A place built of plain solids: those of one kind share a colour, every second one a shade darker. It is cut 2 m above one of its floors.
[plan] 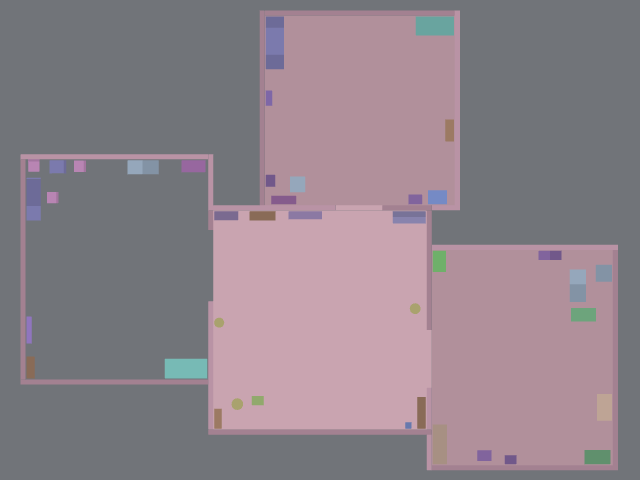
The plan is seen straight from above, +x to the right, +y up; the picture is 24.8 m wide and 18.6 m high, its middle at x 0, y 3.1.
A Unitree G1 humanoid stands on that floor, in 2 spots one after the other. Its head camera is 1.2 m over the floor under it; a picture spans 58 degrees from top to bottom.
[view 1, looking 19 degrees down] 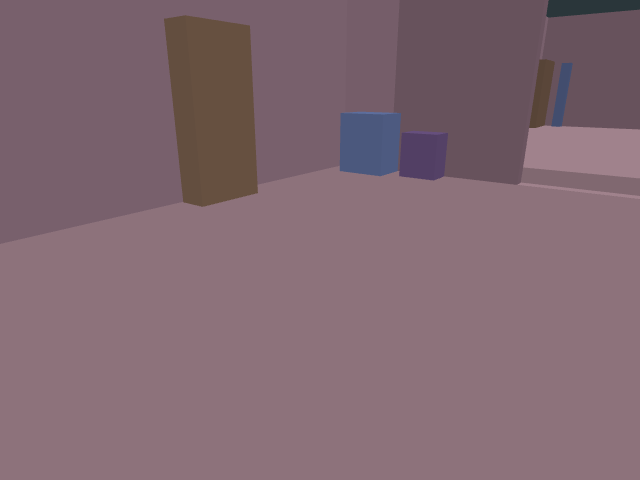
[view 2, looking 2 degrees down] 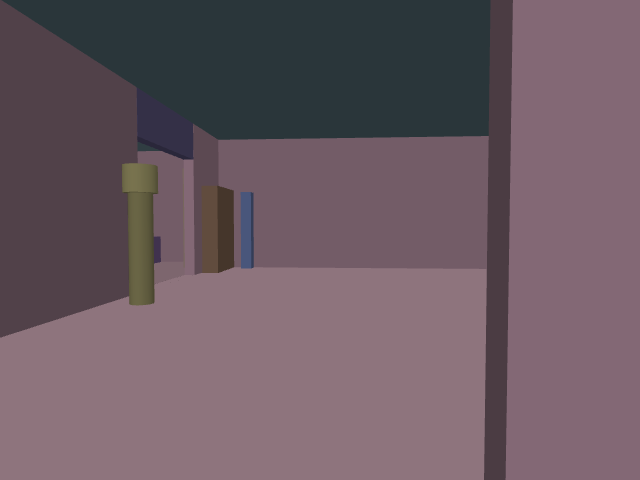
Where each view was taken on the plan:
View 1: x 1.07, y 10.66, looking -53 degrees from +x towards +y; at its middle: floor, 3.69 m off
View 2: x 1.07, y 5.71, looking -86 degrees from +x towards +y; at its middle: wall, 9.99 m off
